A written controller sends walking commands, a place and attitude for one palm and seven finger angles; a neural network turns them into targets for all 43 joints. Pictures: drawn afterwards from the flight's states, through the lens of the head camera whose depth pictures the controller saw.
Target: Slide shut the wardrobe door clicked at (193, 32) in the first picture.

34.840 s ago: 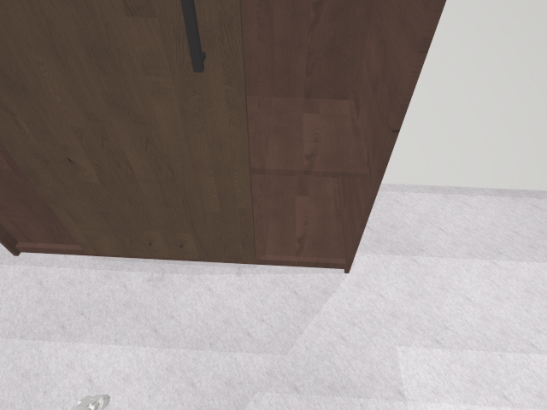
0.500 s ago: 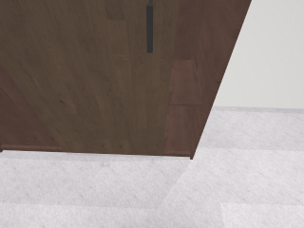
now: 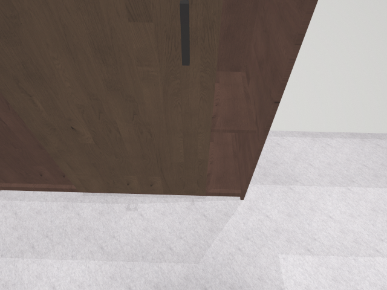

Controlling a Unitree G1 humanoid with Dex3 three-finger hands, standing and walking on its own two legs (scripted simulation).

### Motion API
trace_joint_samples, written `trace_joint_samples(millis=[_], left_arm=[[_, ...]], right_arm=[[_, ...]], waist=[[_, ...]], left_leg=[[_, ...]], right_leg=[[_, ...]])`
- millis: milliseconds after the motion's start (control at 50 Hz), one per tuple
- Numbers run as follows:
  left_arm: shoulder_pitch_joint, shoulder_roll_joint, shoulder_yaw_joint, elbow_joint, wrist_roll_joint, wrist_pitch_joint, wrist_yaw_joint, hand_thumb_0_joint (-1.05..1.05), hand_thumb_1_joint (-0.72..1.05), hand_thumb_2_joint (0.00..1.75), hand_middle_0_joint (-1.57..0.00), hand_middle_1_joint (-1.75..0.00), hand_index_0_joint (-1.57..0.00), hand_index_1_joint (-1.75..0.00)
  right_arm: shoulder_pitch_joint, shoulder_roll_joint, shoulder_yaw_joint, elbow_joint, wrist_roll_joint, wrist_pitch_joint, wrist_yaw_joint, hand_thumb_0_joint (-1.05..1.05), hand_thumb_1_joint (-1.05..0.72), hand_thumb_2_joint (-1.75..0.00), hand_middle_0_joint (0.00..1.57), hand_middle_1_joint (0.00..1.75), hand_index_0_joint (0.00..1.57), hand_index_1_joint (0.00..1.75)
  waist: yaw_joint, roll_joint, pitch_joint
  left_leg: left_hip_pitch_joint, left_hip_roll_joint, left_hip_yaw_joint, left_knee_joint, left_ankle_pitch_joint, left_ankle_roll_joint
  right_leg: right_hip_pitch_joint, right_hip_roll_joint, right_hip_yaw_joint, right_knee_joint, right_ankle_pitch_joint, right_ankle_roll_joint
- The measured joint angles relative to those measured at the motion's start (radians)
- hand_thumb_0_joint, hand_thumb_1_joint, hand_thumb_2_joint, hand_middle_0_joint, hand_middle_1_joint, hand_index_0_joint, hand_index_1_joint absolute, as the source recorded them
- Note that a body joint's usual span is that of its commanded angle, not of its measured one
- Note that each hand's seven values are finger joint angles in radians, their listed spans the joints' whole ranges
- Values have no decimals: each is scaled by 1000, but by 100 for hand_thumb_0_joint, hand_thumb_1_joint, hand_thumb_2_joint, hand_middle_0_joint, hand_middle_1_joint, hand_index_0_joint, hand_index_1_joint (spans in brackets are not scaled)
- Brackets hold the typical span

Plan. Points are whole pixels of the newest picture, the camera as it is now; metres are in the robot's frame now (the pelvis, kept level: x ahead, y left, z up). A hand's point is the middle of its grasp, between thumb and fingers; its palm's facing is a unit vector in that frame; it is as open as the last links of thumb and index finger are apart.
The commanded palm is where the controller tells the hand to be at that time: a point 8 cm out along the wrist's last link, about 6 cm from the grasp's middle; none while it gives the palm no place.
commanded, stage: look to check the result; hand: left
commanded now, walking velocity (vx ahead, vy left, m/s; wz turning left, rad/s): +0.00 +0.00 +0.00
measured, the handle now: (185, 31) +0.66 +0.05 +0.20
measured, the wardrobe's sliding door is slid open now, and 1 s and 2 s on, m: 0.20 0.20 0.20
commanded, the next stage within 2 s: take the last steps up to it in 0.30 s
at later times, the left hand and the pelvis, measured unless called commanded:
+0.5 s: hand out of the picture +0.01 +0.16 -0.18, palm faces +0.03 -0.98 -0.18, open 7.4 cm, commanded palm none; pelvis +0.02 -0.01 +0.00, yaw +0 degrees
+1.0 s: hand out of the picture +0.08 +0.15 -0.20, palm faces +0.03 -0.99 -0.15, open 7.4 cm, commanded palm none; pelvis +0.10 -0.01 -0.02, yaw -1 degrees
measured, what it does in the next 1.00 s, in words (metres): walks ahead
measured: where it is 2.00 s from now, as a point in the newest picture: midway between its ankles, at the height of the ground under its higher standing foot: outside the picture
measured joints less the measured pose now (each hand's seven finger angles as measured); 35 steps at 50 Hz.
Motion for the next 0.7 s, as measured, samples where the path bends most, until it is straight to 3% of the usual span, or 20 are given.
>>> trace_joint_samples(millis=[480, 700], left_arm=[[2, -5, 0, 1, -1, -5, 3, 0, 91, 90, -20, -30, -20, -30], [57, 6, 29, -3, 9, 6, -17, 0, 91, 90, -20, -30, -20, -30]], right_arm=[[-7, -2, 0, 7, 1, -3, -5, 1, -91, -90, 20, 30, 20, 30], [49, 9, -18, -1, -11, -1, 6, 1, -91, -90, 20, 30, 20, 30]], waist=[[1, -6, -5], [1, -17, -27]], left_leg=[[25, 9, 0, -6, -20, -8], [1, 14, 14, 113, -130, -8]], right_leg=[[28, 9, 1, -14, -14, -8], [-1, 16, 13, 105, -119, -21]])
